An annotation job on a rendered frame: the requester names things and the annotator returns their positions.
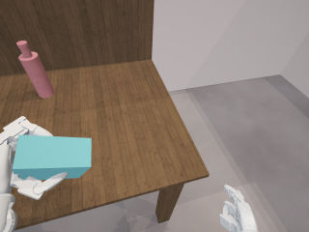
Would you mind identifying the sponge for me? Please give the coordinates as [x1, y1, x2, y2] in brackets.
[13, 134, 92, 180]

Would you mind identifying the right robot hand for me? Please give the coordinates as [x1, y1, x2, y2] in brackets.
[219, 185, 258, 232]

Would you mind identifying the table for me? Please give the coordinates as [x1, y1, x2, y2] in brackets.
[0, 0, 210, 231]

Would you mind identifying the left robot forearm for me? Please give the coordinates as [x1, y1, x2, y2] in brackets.
[0, 193, 17, 232]

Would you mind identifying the left robot hand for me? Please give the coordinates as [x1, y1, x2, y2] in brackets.
[0, 116, 69, 200]

